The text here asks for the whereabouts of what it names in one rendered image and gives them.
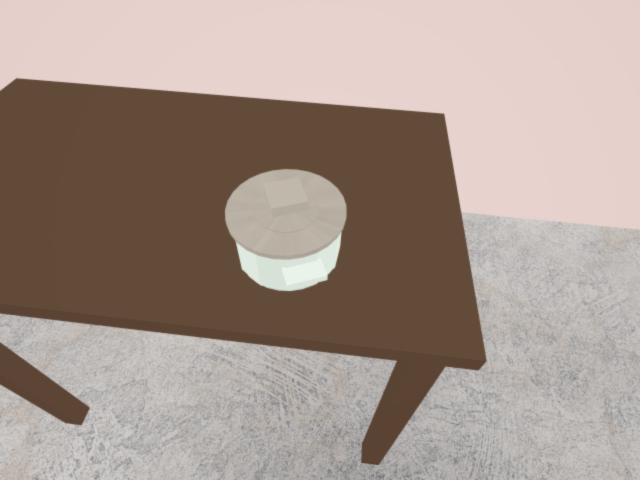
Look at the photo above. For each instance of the knob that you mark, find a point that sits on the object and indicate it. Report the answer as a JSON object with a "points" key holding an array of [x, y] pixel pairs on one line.
{"points": [[285, 197]]}

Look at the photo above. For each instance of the pot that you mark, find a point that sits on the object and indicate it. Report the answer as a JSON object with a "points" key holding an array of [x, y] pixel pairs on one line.
{"points": [[293, 274]]}

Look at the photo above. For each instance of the table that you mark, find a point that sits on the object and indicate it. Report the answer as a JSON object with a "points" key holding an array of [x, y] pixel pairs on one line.
{"points": [[112, 213]]}

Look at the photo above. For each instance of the lid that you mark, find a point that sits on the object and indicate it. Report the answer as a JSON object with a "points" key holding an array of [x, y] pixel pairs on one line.
{"points": [[290, 236]]}

